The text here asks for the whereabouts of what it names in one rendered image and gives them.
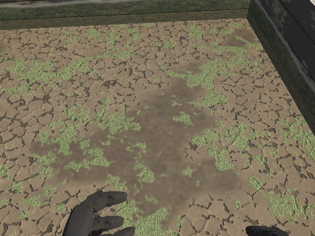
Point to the right robot hand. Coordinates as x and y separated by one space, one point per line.
256 230

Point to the left robot hand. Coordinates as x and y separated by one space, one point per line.
82 222

